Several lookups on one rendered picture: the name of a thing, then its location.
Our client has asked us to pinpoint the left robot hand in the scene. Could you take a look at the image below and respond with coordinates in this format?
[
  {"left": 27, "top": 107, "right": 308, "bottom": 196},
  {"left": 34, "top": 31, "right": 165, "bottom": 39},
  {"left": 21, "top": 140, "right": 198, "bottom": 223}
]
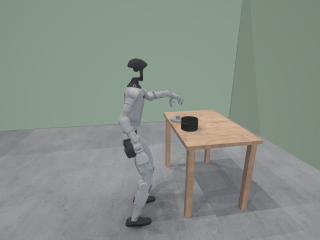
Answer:
[{"left": 169, "top": 93, "right": 184, "bottom": 108}]

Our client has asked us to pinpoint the lid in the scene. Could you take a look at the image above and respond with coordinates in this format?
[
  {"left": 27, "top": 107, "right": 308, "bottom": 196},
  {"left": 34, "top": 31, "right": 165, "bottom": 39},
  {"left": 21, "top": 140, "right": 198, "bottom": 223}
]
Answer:
[{"left": 170, "top": 116, "right": 182, "bottom": 122}]

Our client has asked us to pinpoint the table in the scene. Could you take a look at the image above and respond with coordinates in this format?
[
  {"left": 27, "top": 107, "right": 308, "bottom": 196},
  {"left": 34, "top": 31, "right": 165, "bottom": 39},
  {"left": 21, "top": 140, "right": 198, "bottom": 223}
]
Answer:
[{"left": 163, "top": 110, "right": 264, "bottom": 219}]

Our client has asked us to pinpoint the robot right forearm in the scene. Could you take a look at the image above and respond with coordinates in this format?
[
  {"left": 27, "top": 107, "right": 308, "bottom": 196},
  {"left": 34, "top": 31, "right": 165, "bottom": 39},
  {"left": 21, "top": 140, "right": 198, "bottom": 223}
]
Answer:
[{"left": 120, "top": 117, "right": 144, "bottom": 154}]

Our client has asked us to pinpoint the right robot upper arm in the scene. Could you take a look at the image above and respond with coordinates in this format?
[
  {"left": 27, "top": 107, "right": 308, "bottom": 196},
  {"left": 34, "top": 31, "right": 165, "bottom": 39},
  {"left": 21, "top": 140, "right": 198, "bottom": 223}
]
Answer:
[{"left": 118, "top": 88, "right": 140, "bottom": 125}]

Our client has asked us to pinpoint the right robot hand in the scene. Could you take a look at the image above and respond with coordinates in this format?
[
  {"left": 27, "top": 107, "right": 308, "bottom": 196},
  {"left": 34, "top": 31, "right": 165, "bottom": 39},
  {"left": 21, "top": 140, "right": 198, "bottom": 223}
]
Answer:
[{"left": 136, "top": 151, "right": 154, "bottom": 177}]

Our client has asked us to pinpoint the humanoid robot torso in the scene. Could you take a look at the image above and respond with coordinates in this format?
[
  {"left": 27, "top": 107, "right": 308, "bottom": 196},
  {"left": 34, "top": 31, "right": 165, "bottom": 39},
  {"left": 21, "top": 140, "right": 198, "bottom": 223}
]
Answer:
[{"left": 122, "top": 84, "right": 145, "bottom": 147}]

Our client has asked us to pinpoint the pot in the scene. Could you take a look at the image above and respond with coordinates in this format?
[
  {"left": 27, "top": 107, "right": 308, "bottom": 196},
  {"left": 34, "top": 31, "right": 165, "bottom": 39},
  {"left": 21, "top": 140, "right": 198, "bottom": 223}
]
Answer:
[{"left": 181, "top": 116, "right": 198, "bottom": 132}]

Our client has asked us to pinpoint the left robot thigh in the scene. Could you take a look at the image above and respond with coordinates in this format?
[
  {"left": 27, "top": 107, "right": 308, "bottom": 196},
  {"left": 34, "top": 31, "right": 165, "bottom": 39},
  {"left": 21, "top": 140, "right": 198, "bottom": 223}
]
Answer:
[{"left": 138, "top": 134, "right": 154, "bottom": 168}]

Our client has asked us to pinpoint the robot left forearm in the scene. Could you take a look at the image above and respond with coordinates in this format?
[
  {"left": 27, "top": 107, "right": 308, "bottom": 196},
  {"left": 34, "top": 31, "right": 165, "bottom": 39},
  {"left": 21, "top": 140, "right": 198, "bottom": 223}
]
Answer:
[{"left": 152, "top": 90, "right": 173, "bottom": 100}]

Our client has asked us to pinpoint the left robot upper arm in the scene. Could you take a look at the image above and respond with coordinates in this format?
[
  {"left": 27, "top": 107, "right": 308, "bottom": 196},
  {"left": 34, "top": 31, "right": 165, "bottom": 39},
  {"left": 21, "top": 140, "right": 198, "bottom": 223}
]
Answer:
[{"left": 139, "top": 84, "right": 155, "bottom": 101}]

